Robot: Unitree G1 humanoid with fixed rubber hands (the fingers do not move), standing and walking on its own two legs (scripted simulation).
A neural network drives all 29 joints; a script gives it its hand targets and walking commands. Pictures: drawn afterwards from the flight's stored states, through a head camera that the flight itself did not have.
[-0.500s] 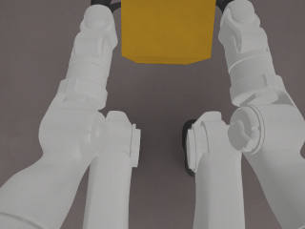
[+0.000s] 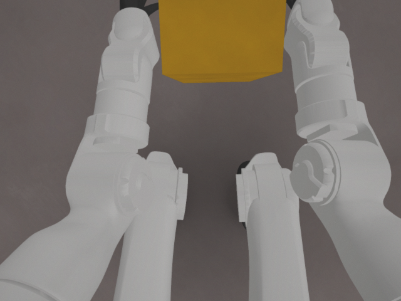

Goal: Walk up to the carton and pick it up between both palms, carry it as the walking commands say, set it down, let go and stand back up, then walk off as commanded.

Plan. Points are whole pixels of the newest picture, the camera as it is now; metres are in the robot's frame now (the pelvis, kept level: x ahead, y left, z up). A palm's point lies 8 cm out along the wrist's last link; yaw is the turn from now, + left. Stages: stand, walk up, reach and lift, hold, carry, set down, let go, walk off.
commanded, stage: reach and lift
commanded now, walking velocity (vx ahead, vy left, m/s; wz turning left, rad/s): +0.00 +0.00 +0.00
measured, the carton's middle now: (218, 24) +0.54 -0.02 -0.19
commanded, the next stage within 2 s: none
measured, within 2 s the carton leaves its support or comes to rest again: neither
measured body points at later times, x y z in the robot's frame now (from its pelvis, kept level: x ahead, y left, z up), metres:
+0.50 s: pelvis +0.00 -0.01 +0.04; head +0.34 -0.03 +0.34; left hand +0.54 +0.11 -0.07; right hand +0.55 -0.14 -0.08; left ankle +0.11 +0.13 -0.36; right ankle +0.11 -0.13 -0.36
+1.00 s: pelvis +0.00 +0.00 +0.09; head +0.29 -0.02 +0.43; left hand +0.52 +0.11 +0.01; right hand +0.53 -0.14 +0.00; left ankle +0.11 +0.13 -0.36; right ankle +0.11 -0.13 -0.36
